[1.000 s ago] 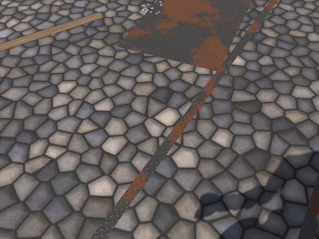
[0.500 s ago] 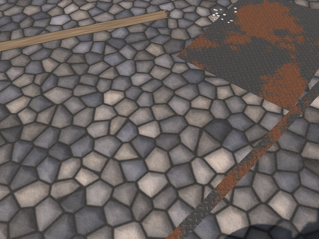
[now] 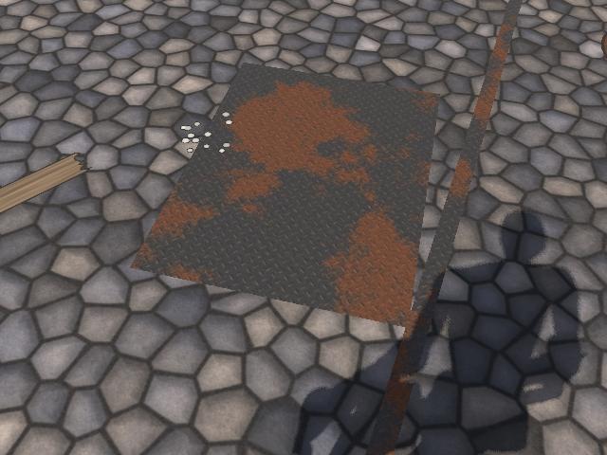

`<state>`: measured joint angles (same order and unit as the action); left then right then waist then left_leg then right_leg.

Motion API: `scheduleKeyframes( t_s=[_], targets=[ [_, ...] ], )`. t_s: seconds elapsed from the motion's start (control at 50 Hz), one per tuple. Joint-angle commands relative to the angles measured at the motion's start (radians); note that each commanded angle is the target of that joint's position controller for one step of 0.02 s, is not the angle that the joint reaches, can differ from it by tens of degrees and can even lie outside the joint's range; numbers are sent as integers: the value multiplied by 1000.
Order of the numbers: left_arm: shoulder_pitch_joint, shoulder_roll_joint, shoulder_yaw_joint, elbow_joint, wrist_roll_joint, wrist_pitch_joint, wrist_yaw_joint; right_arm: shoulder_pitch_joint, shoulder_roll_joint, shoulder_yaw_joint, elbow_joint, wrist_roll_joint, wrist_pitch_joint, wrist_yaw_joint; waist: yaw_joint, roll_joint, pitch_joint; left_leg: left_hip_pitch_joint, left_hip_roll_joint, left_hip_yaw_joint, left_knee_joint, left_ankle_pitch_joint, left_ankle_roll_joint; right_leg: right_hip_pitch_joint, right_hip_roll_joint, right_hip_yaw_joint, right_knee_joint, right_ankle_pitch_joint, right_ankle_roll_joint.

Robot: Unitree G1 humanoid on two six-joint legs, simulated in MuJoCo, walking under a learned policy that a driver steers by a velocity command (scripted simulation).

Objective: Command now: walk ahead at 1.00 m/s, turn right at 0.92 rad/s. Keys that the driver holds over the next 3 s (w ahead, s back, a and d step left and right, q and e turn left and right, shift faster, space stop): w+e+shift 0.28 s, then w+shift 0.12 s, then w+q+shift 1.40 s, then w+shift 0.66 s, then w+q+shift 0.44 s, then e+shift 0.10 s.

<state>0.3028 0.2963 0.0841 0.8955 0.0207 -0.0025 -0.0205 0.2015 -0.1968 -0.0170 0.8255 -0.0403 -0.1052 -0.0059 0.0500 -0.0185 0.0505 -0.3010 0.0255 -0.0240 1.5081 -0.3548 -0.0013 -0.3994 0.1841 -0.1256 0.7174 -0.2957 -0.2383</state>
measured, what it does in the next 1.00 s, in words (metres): walks ahead: left foot, then right foot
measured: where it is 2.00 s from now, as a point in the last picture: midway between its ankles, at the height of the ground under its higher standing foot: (310, 99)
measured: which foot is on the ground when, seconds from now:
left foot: up 0.00-0.30, down 0.32-0.72, up 0.74-1.00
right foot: down 0.00-0.32, up 0.34-0.70, down 0.72-1.00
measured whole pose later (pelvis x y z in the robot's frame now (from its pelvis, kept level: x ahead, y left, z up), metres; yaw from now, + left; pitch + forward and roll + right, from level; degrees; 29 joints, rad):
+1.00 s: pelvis +0.88 -0.11 +0.03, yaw -3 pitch +2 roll -2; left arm 0.47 0.33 0.06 0.87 0.02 -0.11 0.00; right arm 0.10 -0.34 -0.06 0.68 -0.03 0.00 0.08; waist 0.06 0.05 -0.01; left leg -0.81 0.09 0.05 1.06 -0.08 0.09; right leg 0.08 0.01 -0.22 0.26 -0.37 0.02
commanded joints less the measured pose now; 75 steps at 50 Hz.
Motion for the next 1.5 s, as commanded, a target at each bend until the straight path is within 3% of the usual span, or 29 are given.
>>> scheduleKeyframes(
  t_s=[0.02,0.14,0.22,0.26,0.3,0.32,0.34,0.36,0.4,0.52,0.56,0.66,0.7,0.72,0.74,0.76,0.82,0.88,1.0,1.06,1.1,1.14,1.16,1.18,1.2,1.24,1.34,1.4,1.5],
  targets=[
    [40,124,24,-61,-1,-41,24,-27,-144,-12,-146,-33,-19,4,-83,159,26,-473,70,-81,-63,24,-33,227,-353,762,-536,-100,-164],
    [94,141,30,-74,-22,-92,18,-278,-90,28,-263,-4,33,30,-12,70,60,-234,84,27,-693,335,-77,12,-148,453,-536,341,-65],
    [145,164,47,-79,-27,-84,6,-332,-111,28,-306,18,27,23,51,-34,-17,-159,5,34,-936,442,-34,237,-179,483,-450,588,0],
    [112,192,54,-96,-23,-85,12,-223,-176,1,-281,18,20,7,-6,-49,-102,15,-44,15,-1001,366,-17,306,-185,503,-299,791,50],
    [3,236,60,-125,-6,-94,5,150,-277,-48,-191,22,12,-22,-232,-45,-293,389,-9,9,-963,225,9,223,-160,470,112,804,87],
    [-22,102,24,-156,2,-106,6,367,-336,-72,-147,-9,8,-40,-292,88,-406,612,182,-191,-951,-105,30,48,-107,406,458,370,88],
    [132,-27,-18,-219,-56,-107,1,260,-411,-84,-158,-44,7,-27,-110,477,-503,740,442,-838,-1216,-300,144,-235,-10,301,701,-179,133],
    [124,48,-26,-178,-25,-89,13,128,-319,-85,-182,-33,15,-10,-99,314,-377,628,403,-906,-1275,-540,189,-367,-109,277,757,-87,111],
    [-14,81,-23,-183,10,-73,-6,64,-173,-54,-159,-22,18,3,-98,46,-152,353,297,-561,-1264,-277,172,-341,-182,240,656,28,126],
    [-226,46,-67,-334,53,-59,-42,205,-174,-45,-21,27,-15,14,-34,98,7,162,189,-329,-1368,87,215,-410,-261,203,352,33,183],
    [-313,37,-90,-372,37,-70,-56,171,-198,-55,-37,28,-13,16,-35,79,34,11,129,-221,-1425,157,193,-226,-264,160,92,174,209],
    [-289,97,-72,-346,18,-79,-34,244,-296,-80,-18,43,-11,34,-25,76,-29,80,141,-158,-1312,672,159,140,-170,95,-123,212,197],
    [-27,143,-40,-267,39,-88,1,257,-310,-83,-9,49,-5,33,103,53,-203,13,66,-110,-873,761,126,493,-169,101,-155,144,176],
    [145,222,-13,-255,63,-93,25,240,-238,-65,-36,48,-8,32,175,-38,-322,-165,6,-75,-538,452,113,697,-398,332,-195,-153,150],
    [168,285,1,-256,85,-86,33,317,-103,-39,-80,75,-2,25,96,-232,-435,-399,-62,-49,-215,-123,102,812,-665,801,-361,-475,97],
    [107,233,-1,-259,53,-77,32,260,-173,-49,-90,61,13,19,79,-176,-358,-494,-28,-61,-123,-33,115,703,-643,914,-460,-537,75],
    [-11,76,-32,-228,30,-91,24,139,-157,-50,-81,30,48,42,1,-49,-73,-482,66,-46,-205,91,93,400,-497,464,-481,-97,114],
    [20,41,-37,-169,-2,-119,18,80,-109,-43,-119,14,93,62,-51,-82,-3,-509,106,-39,-238,105,72,329,-478,270,-535,132,129],
    [-3,72,-29,-118,0,-141,24,-149,-112,-16,-228,14,95,105,-84,-28,77,-404,74,98,-599,390,111,268,-380,-99,-629,473,183],
    [71,154,-14,-101,0,-131,37,-166,-134,-14,-227,17,91,109,-91,-33,33,-213,-45,226,-743,393,167,379,-385,-158,-504,1077,208],
    [39,229,7,-118,11,-96,50,41,-199,-39,-176,19,88,92,-218,-86,-98,0,-110,218,-752,280,206,439,-428,-144,-200,1361,209],
    [-5,225,11,-142,24,-67,43,378,-298,-95,-63,18,90,50,-346,-12,-244,457,-128,96,-830,157,261,195,-378,-116,416,947,207],
    [-5,62,-30,-179,37,-76,23,280,-382,-117,-68,36,103,30,-221,255,-145,513,33,-181,-853,229,295,-132,-188,-93,824,-130,238],
    [57,88,-38,-304,6,-96,21,237,-483,-136,-131,6,114,31,-148,313,-385,813,217,-727,-1067,95,515,-459,-123,133,1035,-230,267],
    [-51,136,-43,-313,20,-122,22,238,-429,-135,-147,15,118,18,-192,95,-335,739,238,-817,-1231,-68,472,-525,-190,222,955,-119,254],
    [-94,123,-53,-303,29,-126,26,182,-337,-111,-111,24,96,6,-90,-67,-87,380,168,-656,-1269,38,393,-426,-269,215,733,-61,258],
    [-179,72,-76,-352,50,-47,16,134,-281,-83,-117,36,36,11,-17,-49,40,-71,7,-390,-1335,251,361,-208,-323,161,348,-37,319],
    [-315,30,-96,-398,21,-52,-2,141,-289,-93,-115,39,31,19,-71,8,42,-114,-60,-330,-1338,348,290,-76,-277,130,59,291,309],
    [-302,99,-73,-392,4,-63,11,177,-325,-111,-102,43,35,15,-91,60,-41,123,-14,-400,-1178,641,207,91,-198,157,-178,316,271]
  ],
)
